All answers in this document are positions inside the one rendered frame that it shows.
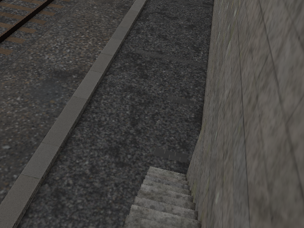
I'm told stairs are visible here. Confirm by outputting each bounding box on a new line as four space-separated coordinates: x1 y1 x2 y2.
123 166 201 228

